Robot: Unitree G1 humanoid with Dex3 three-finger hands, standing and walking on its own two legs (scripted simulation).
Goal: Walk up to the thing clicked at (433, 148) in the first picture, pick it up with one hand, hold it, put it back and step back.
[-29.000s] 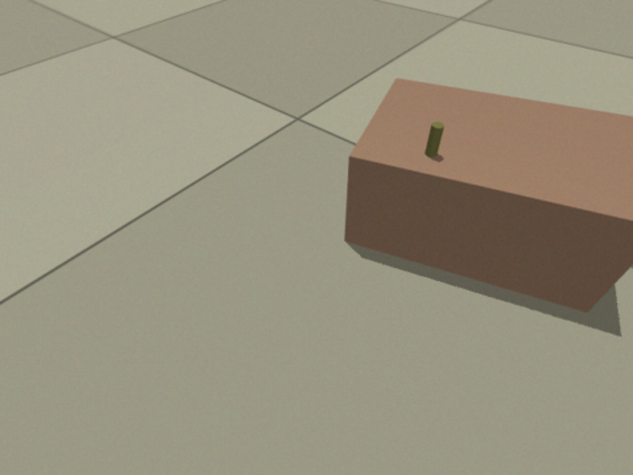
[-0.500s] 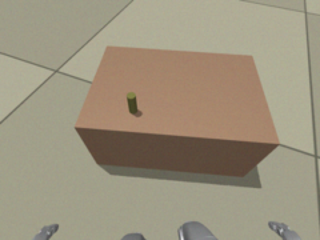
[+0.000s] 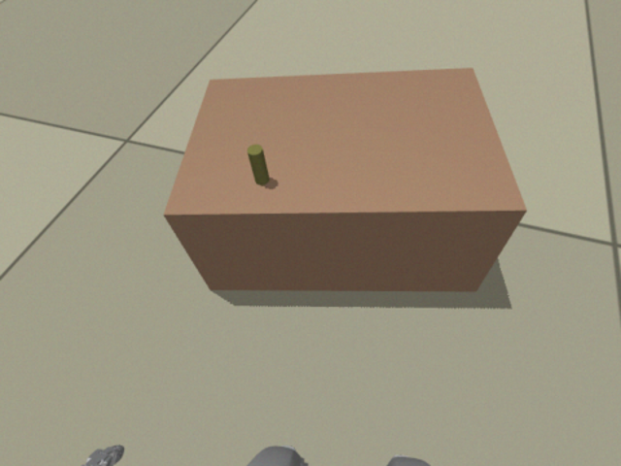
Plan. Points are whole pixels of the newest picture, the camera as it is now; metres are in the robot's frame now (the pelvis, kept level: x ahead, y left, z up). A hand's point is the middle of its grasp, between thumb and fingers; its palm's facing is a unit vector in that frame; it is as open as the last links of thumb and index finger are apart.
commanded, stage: step back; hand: left
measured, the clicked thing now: (258, 165) +0.86 +0.19 -0.25
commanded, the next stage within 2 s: stand in 1.62 s
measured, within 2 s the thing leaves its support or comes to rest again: neither
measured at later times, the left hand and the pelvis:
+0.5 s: hand out of the picture -0.10 +0.27 -0.15, palm faces -0.04 -0.91 -0.41, open 7.4 cm; pelvis -0.18 +0.00 +0.00, yaw -3 degrees
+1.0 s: hand out of the picture -0.23 +0.28 -0.15, palm faces +0.02 -0.93 -0.37, open 7.4 cm; pelvis -0.27 +0.01 +0.00, yaw +0 degrees
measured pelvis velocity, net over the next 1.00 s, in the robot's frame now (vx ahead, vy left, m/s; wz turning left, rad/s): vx -0.27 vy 0.01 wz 0.00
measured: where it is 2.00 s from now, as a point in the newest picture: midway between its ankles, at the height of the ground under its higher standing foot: outside the picture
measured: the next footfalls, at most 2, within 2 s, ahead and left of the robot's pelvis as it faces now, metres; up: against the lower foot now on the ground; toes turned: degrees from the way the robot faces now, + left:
left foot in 0.08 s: -0.01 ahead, +0.14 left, +0.00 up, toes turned +0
right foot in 0.40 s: -0.21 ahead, -0.11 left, +0.00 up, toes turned -1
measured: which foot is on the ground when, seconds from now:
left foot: up 0.00-0.06, down 0.08-0.42, up 0.44-0.68, down 0.70-1.00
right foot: down 0.00-0.10, up 0.12-0.38, down 0.40-1.00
